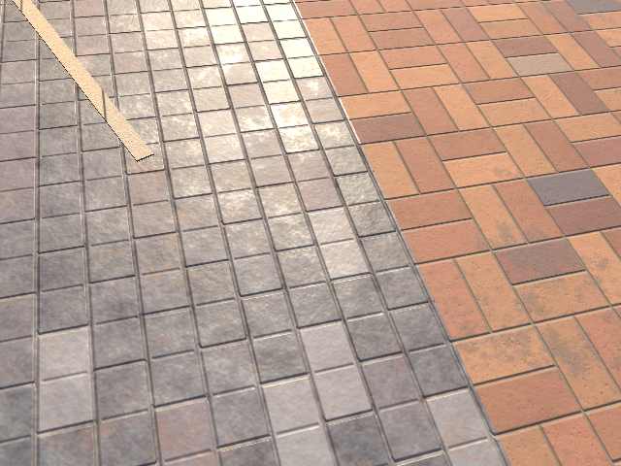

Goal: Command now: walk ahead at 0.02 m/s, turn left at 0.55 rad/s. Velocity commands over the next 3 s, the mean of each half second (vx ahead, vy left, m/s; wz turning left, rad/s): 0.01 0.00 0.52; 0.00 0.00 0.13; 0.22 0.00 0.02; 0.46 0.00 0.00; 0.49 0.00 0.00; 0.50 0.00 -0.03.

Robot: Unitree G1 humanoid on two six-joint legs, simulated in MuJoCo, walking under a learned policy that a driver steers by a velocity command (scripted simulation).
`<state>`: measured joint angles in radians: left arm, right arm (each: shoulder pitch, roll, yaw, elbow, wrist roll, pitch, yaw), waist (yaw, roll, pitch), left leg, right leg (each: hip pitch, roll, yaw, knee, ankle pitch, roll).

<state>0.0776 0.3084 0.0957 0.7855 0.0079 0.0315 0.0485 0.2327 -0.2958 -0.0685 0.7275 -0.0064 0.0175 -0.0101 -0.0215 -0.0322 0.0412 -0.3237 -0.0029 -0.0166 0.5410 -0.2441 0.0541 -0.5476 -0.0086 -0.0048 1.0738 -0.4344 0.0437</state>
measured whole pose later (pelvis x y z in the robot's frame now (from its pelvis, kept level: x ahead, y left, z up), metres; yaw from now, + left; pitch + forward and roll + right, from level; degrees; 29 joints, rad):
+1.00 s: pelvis +0.02 +0.00 +0.00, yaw +18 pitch -2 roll -1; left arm 0.17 0.29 0.03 0.94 0.01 0.00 0.02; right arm 0.18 -0.23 -0.02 0.76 -0.02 0.01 -0.01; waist 0.02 -0.01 0.03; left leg -0.18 -0.03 -0.05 0.50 -0.29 0.02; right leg -0.18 -0.05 0.03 0.46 -0.26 0.06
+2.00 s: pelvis +0.37 +0.11 +0.00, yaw +17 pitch +0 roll +2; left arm 0.26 0.29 0.04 0.92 -0.02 -0.09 0.00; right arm 0.22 -0.26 -0.05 0.86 0.00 -0.09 0.04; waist -0.01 -0.04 0.05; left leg -0.23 -0.07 0.07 0.36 -0.13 0.08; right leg -0.49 -0.10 0.05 1.15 -0.31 -0.04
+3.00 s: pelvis +0.92 +0.27 +0.00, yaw +16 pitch +1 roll +0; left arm 0.33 0.28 0.05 0.94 -0.04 -0.07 0.00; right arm 0.12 -0.26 -0.05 0.86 0.00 -0.10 0.03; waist 0.01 -0.03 0.04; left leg -0.35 -0.01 0.08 0.49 -0.16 0.05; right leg -0.35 -0.03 0.04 1.14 -0.40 -0.04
